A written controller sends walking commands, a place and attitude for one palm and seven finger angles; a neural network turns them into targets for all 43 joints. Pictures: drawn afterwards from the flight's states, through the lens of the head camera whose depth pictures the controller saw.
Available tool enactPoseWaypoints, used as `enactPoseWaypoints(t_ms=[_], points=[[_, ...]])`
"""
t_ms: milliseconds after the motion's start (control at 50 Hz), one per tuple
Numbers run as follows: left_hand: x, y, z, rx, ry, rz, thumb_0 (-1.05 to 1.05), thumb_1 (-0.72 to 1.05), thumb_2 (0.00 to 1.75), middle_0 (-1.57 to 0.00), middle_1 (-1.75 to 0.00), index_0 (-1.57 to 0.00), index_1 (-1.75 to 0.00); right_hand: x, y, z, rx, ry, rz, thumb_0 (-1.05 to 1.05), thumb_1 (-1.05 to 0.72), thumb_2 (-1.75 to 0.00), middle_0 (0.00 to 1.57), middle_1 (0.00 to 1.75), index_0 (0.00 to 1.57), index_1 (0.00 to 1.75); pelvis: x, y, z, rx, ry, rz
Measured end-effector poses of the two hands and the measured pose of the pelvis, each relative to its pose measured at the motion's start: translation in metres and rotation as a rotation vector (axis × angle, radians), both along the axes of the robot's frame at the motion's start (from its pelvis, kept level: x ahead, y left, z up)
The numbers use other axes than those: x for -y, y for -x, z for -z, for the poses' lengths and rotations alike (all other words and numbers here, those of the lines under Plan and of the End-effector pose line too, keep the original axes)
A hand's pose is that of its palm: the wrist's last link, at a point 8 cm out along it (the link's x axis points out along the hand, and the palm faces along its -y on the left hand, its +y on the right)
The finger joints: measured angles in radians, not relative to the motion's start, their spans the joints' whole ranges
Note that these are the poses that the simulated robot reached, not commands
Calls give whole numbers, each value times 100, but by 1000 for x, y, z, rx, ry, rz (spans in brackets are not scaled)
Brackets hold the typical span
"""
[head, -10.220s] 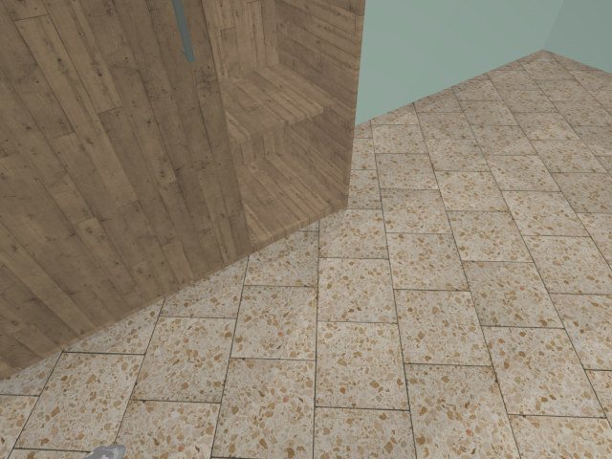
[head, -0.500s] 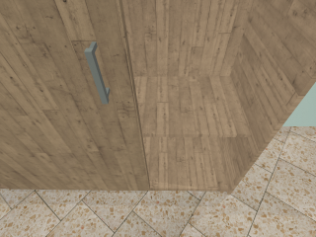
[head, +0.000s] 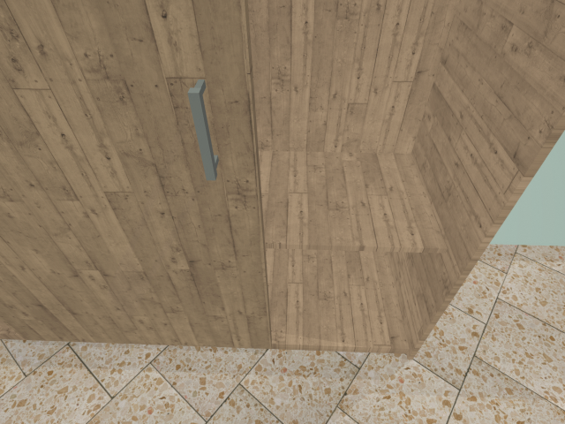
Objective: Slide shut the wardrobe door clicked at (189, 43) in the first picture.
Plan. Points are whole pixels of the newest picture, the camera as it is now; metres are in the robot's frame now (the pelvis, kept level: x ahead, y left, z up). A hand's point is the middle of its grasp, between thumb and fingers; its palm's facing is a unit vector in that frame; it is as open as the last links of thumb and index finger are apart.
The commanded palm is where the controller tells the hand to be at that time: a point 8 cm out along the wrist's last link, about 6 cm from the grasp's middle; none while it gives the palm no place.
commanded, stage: come to a stop and stand still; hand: left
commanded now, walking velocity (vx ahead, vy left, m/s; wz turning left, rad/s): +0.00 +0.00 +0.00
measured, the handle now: (206, 132) +0.50 +0.16 +0.18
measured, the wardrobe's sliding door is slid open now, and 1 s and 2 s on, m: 0.49 0.49 0.49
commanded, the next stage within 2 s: look again from close up in 0.92 s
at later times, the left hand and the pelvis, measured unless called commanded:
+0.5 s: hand out of the picture +0.00 +0.16 -0.17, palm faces +0.01 -0.99 -0.17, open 7.4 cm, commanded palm none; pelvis +0.01 +0.00 +0.00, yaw +0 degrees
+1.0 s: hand out of the picture +0.02 +0.15 -0.17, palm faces +0.02 -0.98 -0.18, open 7.3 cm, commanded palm none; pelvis +0.03 -0.01 +0.00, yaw +0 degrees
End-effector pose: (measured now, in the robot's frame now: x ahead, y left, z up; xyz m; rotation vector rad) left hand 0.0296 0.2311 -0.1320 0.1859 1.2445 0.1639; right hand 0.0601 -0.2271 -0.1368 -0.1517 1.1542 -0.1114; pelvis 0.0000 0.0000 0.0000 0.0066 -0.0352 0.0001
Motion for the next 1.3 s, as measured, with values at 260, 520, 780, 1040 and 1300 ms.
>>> enactPoseWaypoints(t_ms=[260, 520, 780, 1040, 1300], points=[[3, 51, 3, -153, 18, -27, 1, 91, 90, -20, -30, -20, -30, -4, 68, 8, -216, -13, 24, 0, -92, -90, 20, 30, 20, 30, -1, 1, -3, -20, -5, -1], [26, 31, 9, -170, 57, -17, 1, 92, 90, -20, -30, -20, -30, -23, 90, 11, -322, -54, 63, 0, -91, -90, 20, 30, 20, 30, 3, -15, -4, -16, -3, 2], [25, 13, 8, -146, 40, -26, 2, 93, 90, -20, -30, -20, -30, -20, 51, 13, -259, -54, 51, 0, -92, -90, 20, 30, 20, 30, 8, -28, -4, -18, 0, 1], [31, 12, 8, -155, 51, -34, 1, 92, 90, -20, -30, -20, -30, -6, 39, 9, -249, -23, 48, 0, -92, -90, 20, 30, 19, 30, 12, -34, -5, -19, 2, -1], [35, 15, 8, -161, 56, -42, 1, 92, 90, -20, -30, -20, -30, -10, 48, 10, -273, -41, 47, 0, -91, -90, 20, 30, 20, 30, 15, -34, -5, -18, 2, -3]])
